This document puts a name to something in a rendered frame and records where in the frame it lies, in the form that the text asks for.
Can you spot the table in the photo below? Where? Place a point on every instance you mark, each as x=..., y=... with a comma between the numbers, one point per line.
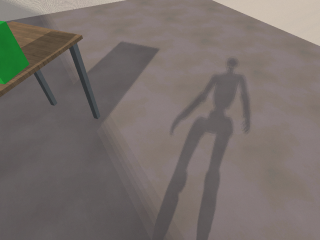
x=42, y=45

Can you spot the carton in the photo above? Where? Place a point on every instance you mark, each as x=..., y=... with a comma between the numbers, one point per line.
x=12, y=58

